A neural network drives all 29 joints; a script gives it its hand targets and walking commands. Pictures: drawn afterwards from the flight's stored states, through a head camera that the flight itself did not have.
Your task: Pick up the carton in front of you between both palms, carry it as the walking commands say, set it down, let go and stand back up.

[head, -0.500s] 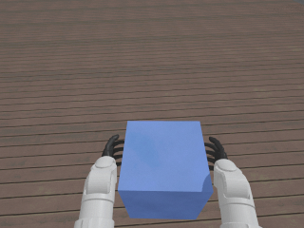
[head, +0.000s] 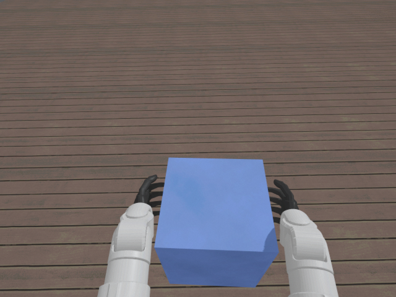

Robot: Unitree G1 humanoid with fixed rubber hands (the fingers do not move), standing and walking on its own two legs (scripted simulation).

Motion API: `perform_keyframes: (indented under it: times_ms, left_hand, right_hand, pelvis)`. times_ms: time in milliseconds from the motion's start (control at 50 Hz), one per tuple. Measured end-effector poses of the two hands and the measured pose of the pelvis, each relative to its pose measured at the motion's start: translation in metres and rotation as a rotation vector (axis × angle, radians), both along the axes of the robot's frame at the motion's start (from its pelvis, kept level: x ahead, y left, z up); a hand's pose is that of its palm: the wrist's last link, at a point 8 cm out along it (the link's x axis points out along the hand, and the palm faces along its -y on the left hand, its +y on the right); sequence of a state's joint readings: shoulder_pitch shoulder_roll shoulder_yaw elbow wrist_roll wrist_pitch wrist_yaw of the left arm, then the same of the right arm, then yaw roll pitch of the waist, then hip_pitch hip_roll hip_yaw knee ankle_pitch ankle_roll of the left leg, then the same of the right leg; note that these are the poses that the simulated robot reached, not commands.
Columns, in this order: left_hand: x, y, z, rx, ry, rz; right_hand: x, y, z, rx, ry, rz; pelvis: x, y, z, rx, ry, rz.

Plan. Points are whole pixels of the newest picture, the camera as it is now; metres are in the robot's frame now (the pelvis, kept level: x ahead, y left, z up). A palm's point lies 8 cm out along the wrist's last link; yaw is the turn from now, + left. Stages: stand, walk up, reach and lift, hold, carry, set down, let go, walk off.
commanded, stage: hold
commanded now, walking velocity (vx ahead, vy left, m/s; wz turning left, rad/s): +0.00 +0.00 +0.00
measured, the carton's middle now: (213, 225) +0.30 +0.00 -0.05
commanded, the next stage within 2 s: set down in 0.24 s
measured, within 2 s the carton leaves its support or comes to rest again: neither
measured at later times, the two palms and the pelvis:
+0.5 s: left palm (144, 206) +0.30 +0.15 +0.04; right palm (284, 202) +0.31 -0.15 +0.04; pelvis -0.02 -0.03 -0.01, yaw +4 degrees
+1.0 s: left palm (165, 228) +0.35 +0.13 -0.17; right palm (267, 225) +0.38 -0.17 -0.18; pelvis -0.03 -0.02 -0.10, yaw +4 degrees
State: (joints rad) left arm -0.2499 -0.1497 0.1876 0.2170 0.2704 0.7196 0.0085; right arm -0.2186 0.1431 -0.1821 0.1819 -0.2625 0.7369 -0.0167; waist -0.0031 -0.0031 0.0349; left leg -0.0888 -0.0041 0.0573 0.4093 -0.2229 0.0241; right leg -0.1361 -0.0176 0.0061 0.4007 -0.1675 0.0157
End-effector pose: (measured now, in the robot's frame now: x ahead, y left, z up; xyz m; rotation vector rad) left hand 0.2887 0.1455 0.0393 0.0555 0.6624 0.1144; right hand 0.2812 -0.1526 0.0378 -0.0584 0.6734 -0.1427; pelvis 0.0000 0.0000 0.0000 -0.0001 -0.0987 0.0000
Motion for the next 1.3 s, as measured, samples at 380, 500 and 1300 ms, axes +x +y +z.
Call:
perform_keyframes:
  times_ms: [380,500,1300]
  left_hand:
    - [-0.01,0.001,0.009,-0.017,-0.011,0.096]
    - [0.008,0.0,0.0,-0.041,-0.004,0.117]
    - [0.094,-0.026,-0.285,-0.062,0.01,0.158]
  right_hand:
    - [0.013,0.002,0.008,0.039,-0.01,0.048]
    - [0.032,0.001,-0.002,0.064,-0.001,0.033]
    - [0.127,-0.025,-0.287,0.055,0.012,0.067]
  pelvis:
    - [-0.013,-0.02,-0.003,0.002,-0.062,0.056]
    - [-0.017,-0.025,-0.009,-0.001,-0.044,0.063]
    - [-0.044,-0.023,-0.167,-0.005,0.812,0.065]
